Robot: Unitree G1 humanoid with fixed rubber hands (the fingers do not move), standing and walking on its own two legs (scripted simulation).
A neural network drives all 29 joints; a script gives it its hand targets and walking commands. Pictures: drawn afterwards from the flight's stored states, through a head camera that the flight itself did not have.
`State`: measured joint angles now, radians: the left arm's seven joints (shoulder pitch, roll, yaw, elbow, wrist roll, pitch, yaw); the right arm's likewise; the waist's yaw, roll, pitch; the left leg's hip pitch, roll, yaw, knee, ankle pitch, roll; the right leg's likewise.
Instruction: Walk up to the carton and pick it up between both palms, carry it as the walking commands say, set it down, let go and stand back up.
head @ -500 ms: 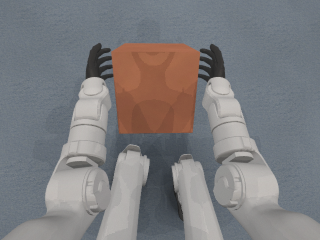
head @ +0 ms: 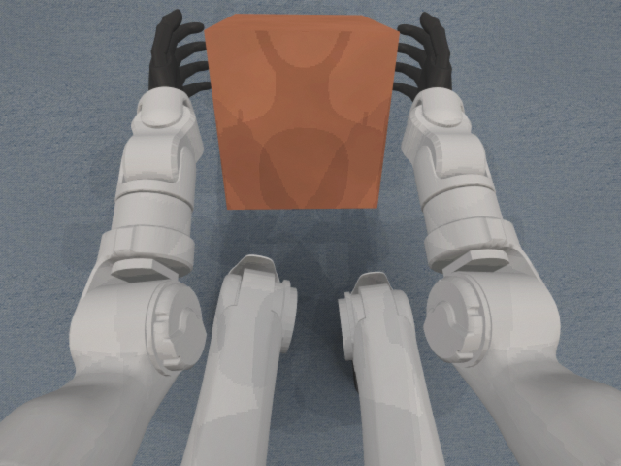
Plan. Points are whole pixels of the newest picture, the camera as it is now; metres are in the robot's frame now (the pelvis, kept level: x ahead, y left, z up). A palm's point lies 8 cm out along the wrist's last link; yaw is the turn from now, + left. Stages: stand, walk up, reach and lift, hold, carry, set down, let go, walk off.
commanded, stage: set down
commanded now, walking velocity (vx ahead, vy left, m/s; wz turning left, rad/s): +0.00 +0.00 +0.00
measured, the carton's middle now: (300, 103) +0.54 +0.07 -0.26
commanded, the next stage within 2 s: none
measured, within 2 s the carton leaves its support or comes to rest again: neither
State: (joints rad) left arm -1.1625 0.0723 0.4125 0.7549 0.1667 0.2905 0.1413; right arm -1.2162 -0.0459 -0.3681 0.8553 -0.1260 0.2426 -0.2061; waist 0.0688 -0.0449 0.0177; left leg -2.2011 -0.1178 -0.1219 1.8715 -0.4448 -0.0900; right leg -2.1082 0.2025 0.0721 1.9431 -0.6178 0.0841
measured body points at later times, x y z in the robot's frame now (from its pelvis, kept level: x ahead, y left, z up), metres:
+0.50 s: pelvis +0.00 +0.00 -0.04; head +0.35 +0.03 +0.24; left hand +0.54 +0.21 -0.17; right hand +0.57 -0.08 -0.17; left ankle +0.13 +0.13 -0.41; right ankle +0.09 -0.12 -0.41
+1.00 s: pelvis +0.01 +0.00 -0.04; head +0.37 +0.02 +0.23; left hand +0.55 +0.22 -0.19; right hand +0.59 -0.07 -0.19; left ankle +0.13 +0.13 -0.41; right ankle +0.09 -0.12 -0.41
